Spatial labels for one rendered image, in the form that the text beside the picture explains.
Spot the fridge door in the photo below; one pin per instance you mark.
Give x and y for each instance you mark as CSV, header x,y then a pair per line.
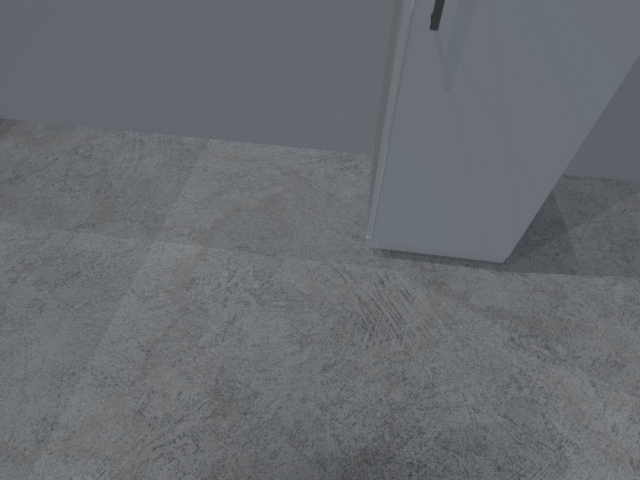
x,y
491,109

